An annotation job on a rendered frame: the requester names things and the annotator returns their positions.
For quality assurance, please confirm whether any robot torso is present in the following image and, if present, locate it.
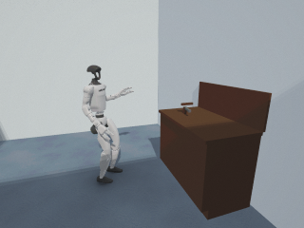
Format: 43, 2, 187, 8
88, 82, 107, 125

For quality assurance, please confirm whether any right robot upper arm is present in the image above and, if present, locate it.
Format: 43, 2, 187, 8
82, 85, 94, 111

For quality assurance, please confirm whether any robot left forearm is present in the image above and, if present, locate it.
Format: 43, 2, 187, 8
105, 92, 121, 102

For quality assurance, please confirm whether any robot right hand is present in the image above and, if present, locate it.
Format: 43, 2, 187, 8
97, 124, 114, 140

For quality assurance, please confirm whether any robot left hand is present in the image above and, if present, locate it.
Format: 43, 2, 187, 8
119, 86, 134, 96

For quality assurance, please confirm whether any robot left foot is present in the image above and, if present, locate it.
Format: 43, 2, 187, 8
106, 166, 123, 173

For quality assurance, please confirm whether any counter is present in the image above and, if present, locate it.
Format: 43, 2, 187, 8
159, 82, 272, 220

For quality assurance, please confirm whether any tap lever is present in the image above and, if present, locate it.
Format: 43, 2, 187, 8
184, 106, 191, 113

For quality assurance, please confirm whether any robot right forearm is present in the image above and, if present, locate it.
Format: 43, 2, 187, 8
82, 105, 101, 127

